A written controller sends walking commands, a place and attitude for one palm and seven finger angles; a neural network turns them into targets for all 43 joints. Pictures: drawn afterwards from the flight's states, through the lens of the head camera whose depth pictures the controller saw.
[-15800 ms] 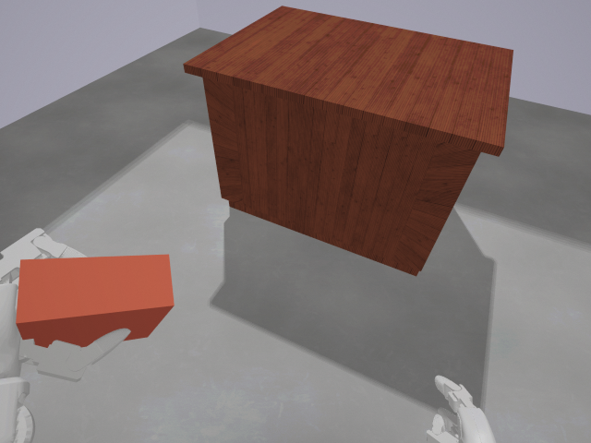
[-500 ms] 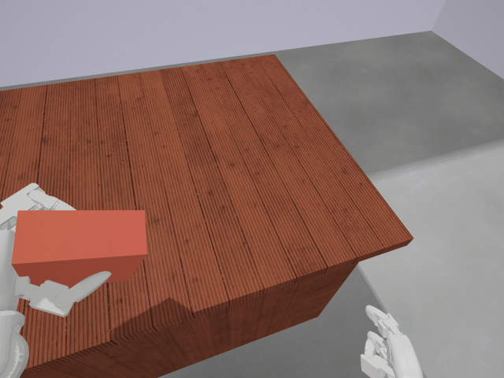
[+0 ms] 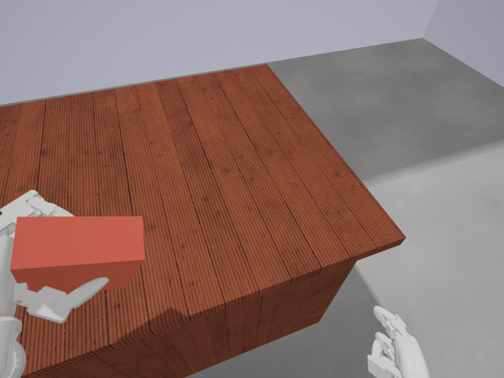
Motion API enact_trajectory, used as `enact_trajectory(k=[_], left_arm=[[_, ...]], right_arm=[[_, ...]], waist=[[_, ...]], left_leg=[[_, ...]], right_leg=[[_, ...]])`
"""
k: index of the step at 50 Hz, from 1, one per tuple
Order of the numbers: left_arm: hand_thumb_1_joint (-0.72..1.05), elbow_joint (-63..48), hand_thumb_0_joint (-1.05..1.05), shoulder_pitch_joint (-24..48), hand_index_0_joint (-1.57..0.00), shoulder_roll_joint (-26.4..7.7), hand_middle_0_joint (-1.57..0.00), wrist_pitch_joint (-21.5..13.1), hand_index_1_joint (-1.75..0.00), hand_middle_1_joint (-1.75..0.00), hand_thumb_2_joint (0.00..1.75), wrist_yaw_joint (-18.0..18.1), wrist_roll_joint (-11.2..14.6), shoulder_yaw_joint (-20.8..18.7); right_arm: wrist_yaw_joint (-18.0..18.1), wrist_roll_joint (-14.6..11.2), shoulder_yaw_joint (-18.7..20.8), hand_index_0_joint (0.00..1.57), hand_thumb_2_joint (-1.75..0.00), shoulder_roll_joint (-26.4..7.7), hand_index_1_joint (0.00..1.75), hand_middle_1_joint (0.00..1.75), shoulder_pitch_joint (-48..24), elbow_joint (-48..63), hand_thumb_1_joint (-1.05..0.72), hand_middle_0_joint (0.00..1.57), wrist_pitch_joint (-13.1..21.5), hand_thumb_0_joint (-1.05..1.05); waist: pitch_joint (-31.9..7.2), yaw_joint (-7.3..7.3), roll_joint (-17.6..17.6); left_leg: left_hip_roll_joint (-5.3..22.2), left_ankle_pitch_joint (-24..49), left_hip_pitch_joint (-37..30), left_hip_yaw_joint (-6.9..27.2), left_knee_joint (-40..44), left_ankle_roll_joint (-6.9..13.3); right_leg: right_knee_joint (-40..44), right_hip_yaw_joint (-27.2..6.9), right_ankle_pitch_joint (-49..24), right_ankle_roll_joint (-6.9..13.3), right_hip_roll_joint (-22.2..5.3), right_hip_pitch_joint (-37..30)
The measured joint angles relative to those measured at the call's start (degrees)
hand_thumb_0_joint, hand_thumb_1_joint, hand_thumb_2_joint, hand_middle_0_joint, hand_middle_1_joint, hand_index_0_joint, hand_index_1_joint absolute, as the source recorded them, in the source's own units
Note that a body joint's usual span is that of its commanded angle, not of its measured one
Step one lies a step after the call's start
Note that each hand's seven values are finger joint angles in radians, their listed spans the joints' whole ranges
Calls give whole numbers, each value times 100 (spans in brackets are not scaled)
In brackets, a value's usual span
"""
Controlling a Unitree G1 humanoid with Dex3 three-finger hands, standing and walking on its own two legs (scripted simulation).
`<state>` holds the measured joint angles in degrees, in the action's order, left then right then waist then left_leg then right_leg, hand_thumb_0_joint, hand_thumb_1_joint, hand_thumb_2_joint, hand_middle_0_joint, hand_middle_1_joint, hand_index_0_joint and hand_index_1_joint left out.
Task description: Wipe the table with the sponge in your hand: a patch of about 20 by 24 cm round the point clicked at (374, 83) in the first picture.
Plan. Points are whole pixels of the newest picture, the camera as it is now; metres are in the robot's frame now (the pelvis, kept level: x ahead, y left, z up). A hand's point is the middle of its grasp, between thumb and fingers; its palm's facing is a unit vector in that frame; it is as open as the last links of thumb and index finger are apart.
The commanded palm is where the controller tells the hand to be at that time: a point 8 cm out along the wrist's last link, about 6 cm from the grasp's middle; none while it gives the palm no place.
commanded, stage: shuffle to correct the standing spot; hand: left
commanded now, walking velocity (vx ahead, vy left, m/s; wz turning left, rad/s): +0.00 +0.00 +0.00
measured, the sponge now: (99, 257) +0.23 +0.21 +0.13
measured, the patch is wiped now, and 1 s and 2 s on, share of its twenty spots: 0.00 0.00 0.00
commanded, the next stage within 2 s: none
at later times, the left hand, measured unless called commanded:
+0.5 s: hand (97, 239) +0.24 +0.21 +0.16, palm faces +0.33 -0.87 -0.37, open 9.6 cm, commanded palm +0.18 +0.25 +0.17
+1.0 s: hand (154, 234) +0.25 +0.15 +0.15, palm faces +0.30 -0.87 -0.38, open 9.6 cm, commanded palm +0.19 +0.19 +0.17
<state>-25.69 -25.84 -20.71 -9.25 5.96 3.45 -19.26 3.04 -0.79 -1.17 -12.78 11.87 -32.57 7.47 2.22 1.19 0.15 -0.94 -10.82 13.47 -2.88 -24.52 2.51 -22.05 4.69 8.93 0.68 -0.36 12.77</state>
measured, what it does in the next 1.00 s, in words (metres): shifts its weight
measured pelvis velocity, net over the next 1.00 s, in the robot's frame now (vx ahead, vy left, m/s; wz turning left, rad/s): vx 0.03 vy -0.08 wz -0.02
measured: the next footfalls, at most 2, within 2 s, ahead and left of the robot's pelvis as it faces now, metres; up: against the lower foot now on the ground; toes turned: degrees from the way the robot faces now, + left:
none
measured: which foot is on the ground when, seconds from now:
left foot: down 0.00-1.00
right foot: down 0.00-1.00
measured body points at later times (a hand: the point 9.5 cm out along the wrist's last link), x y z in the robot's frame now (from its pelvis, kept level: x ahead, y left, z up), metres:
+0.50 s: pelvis +0.01 -0.03 +0.00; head +0.03 -0.02 +0.45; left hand +0.21 +0.25 +0.18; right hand +0.19 -0.25 -0.07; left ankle +0.03 +0.09 -0.74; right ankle +0.03 -0.11 -0.74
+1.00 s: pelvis +0.03 -0.08 -0.01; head +0.05 -0.09 +0.44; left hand +0.23 +0.19 +0.17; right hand +0.19 -0.33 -0.09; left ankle +0.03 +0.08 -0.74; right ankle +0.03 -0.11 -0.74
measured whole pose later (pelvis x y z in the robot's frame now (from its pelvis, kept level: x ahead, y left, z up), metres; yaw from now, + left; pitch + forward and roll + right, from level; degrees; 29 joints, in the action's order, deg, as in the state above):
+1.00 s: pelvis +0.03 -0.08 -0.01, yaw -1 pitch +1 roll +0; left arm -29.6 -28.0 -22.2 -3.8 5.2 7.6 -19.9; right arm 3.2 -2.0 0.0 -13.2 11.7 -32.4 3.1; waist 1.2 -0.6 1.1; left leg 6.0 -15.7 14.1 -1.2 -29.2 -1.8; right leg -24.5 6.2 13.1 7.2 6.6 12.8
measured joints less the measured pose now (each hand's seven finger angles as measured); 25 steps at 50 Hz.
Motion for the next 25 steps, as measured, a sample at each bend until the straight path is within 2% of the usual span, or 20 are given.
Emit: enact_trajectory(k=[14,25], left_arm=[[-46,58,0,86,-81,45,-82,142,-132,-132,101,-23,51,-2],[-46,-271,0,67,-81,-77,-82,183,-132,-132,101,-58,139,-61]], right_arm=[[-1,25,-77,21,-90,127,30,30,-87,10,-90,20,-107,1],[-63,15,-65,21,-90,214,30,30,-86,126,-90,20,-193,1]], waist=[[-20,84,-40],[-7,-18,-95]], left_leg=[[20,32,-135,-54,179,-63],[210,-56,-70,-27,72,-239]], right_leg=[[5,-61,39,42,25,-28],[-54,-34,111,217,211,31]])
